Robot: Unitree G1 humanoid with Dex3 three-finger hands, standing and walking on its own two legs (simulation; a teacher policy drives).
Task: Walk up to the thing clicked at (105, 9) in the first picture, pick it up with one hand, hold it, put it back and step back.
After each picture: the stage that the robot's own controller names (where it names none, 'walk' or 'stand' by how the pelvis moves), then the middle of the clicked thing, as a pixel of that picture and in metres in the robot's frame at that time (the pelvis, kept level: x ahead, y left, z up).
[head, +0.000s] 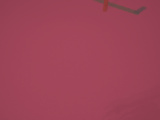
stand; (105, 3) +2.33 -0.46 -0.65
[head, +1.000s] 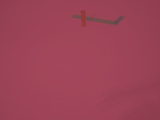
walk; (83, 18) +2.21 +0.03 -0.62
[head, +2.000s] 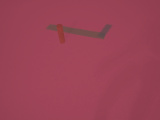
walk; (61, 34) +1.54 +0.30 -0.64
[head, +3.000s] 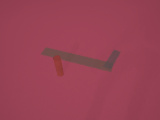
walk; (58, 66) +1.02 +0.27 -0.65
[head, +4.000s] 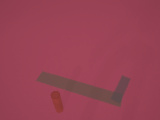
walk; (57, 102) +0.62 +0.23 -0.65
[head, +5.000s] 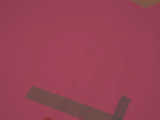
stand; out of the picture +0.41 +0.21 -0.63
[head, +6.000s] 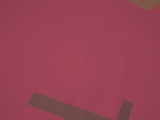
stand; out of the picture +0.37 +0.19 -0.66
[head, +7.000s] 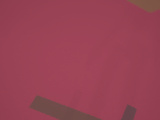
stand; out of the picture +0.35 +0.19 -0.66
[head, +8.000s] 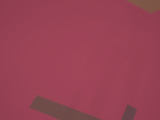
stand; out of the picture +0.35 +0.19 -0.66
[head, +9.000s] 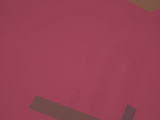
stand; out of the picture +0.34 +0.19 -0.66
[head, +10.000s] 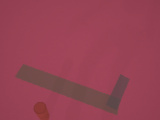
go down; (42, 112) +0.38 +0.21 -0.56
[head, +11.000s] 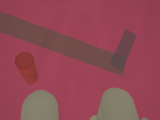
go down; (28, 70) +0.44 +0.22 -0.27
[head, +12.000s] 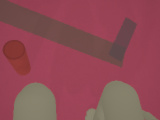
close in; (19, 60) +0.44 +0.23 -0.23
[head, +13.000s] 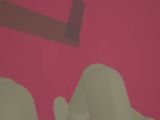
close; out of the picture +0.43 +0.27 -0.16
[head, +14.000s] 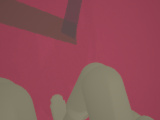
close; out of the picture +0.42 +0.28 -0.16
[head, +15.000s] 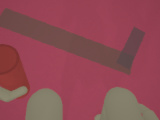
lift; (12, 77) +0.33 +0.22 -0.02
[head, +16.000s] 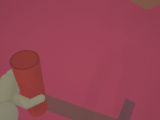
hold; (32, 88) +0.32 +0.16 +0.08
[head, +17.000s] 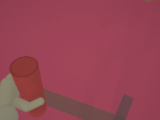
hold; (32, 91) +0.32 +0.17 +0.04
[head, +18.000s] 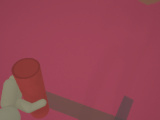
hold; (34, 92) +0.31 +0.16 +0.04
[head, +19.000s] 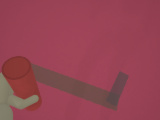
crouch; (26, 88) +0.34 +0.18 -0.02
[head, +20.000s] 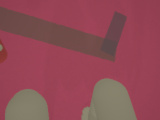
lower; out of the picture +0.47 +0.24 -0.04
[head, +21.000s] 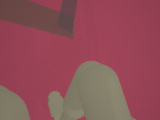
lower; out of the picture +0.45 +0.28 -0.16
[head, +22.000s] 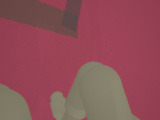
lower; out of the picture +0.44 +0.28 -0.17
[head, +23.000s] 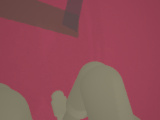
lower; out of the picture +0.43 +0.28 -0.17
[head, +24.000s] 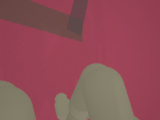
lower; out of the picture +0.41 +0.27 -0.17
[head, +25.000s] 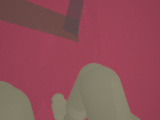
open; out of the picture +0.43 +0.28 -0.17
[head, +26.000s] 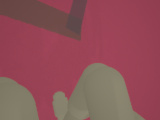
rise; out of the picture +0.39 +0.28 -0.17
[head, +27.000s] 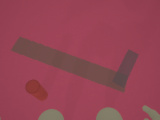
walk; (38, 91) +0.41 +0.22 -0.43
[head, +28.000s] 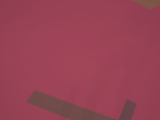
stand; out of the picture +0.37 +0.20 -0.60
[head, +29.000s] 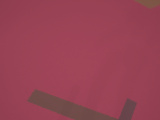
stand; out of the picture +0.37 +0.20 -0.60
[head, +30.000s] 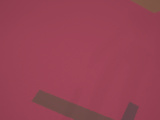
stand; out of the picture +0.38 +0.19 -0.63
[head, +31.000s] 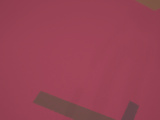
stand; out of the picture +0.37 +0.20 -0.66
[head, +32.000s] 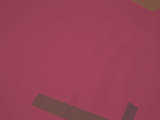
stand; out of the picture +0.35 +0.20 -0.66
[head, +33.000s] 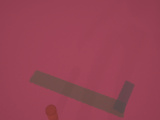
walk; (52, 115) +0.41 +0.16 -0.63
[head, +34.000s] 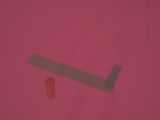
walk; (50, 89) +0.61 +0.17 -0.65
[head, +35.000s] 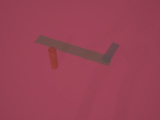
walk; (53, 58) +0.94 +0.25 -0.63
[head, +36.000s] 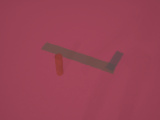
stand; (59, 65) +0.96 +0.18 -0.64
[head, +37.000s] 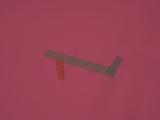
stand; (60, 70) +0.98 +0.18 -0.66
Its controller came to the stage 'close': yes
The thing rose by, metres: 0.68
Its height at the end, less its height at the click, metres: +0.00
